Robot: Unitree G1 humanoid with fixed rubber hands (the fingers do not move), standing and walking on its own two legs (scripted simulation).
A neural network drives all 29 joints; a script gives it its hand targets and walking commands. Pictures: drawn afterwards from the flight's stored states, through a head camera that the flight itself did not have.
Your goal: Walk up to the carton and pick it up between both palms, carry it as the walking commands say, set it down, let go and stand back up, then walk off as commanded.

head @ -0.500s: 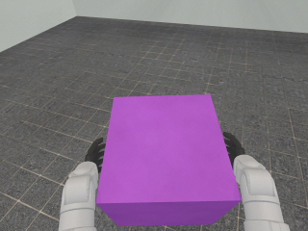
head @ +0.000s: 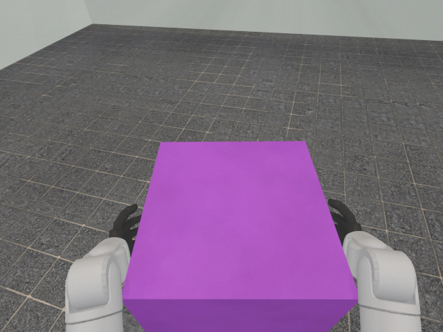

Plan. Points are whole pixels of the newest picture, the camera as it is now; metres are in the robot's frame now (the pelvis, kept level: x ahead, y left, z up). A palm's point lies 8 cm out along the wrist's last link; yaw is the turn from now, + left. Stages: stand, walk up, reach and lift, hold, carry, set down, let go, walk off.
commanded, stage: carry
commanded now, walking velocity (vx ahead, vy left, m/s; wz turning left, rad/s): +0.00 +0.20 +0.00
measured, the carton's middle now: (233, 242) +0.29 +0.00 +0.01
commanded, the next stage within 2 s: none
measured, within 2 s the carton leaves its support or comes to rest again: neither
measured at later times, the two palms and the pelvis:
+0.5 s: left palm (72, 260) +0.22 +0.26 +0.10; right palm (315, 258) +0.21 -0.12 +0.08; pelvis -0.03 +0.09 +0.01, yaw +0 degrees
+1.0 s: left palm out of the picture +0.19 +0.38 +0.09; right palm (236, 291) +0.17 +0.01 +0.07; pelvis -0.06 +0.21 +0.01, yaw -1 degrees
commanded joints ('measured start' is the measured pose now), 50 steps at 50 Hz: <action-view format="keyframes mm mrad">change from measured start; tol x32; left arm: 1 -600 -898 -769 -220 -349 -38 -202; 50 -460 -816 -740 -264 -305 -64 -219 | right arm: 1 -570 835 737 -278 360 -18 199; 50 -488 813 789 -279 359 -38 202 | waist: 1 -7 93 -240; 25 15 -320 -188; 31 -20 324 -254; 43 11 36 -237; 45 22 -400 -176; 50 8 -155 -128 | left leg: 1 278 216 -243 -170 385 91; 7 136 182 -168 -70 316 40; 10 -357 54 -115 424 -276 -95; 28 127 44 -15 -179 -7 -124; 31 340 372 -369 -144 645 59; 41 166 228 -185 -143 190 77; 45 -273 29 -90 336 -247 -98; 50 -260 56 -133 487 -83 -153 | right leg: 1 -37 27 -42 -59 2 -4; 7 329 -13 -74 -553 261 -37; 10 473 -519 465 -674 586 -269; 22 457 -299 106 -558 698 -124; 28 286 -228 16 -341 530 -27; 31 -143 -13 -60 21 -226 54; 34 -102 -14 -3 176 -51 22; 42 256 26 -89 -487 199 -25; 45 476 -480 479 -672 617 -213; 50 383 -286 131 -623 526 -115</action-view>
